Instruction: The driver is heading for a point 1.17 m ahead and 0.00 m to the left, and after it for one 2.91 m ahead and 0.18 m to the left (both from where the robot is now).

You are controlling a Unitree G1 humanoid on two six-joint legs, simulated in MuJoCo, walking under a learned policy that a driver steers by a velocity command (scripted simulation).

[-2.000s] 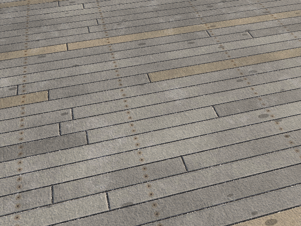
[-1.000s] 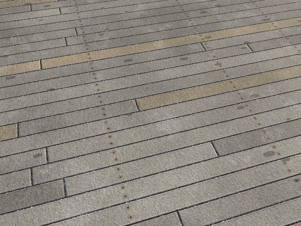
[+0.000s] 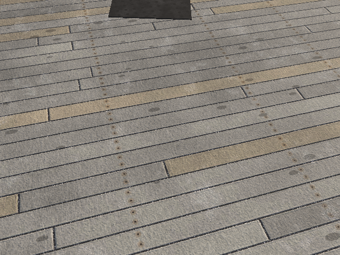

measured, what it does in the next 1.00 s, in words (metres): walks ahead: right foot, then left foot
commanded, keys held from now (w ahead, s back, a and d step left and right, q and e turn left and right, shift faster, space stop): shift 0.74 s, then w+shift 0.26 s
